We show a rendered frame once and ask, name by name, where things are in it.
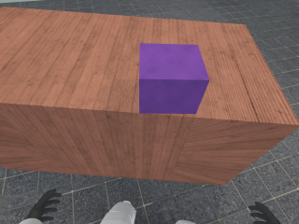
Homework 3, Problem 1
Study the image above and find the right robot hand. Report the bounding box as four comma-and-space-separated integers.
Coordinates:
249, 202, 281, 224

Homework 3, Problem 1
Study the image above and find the left robot hand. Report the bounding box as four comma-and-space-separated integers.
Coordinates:
26, 189, 62, 222

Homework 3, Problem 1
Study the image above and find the left robot thigh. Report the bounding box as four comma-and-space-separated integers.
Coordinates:
100, 202, 136, 224

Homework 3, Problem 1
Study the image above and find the carton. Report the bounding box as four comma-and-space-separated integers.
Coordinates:
139, 43, 210, 114

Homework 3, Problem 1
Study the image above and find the pedestal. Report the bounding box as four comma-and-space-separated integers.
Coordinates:
0, 7, 299, 186

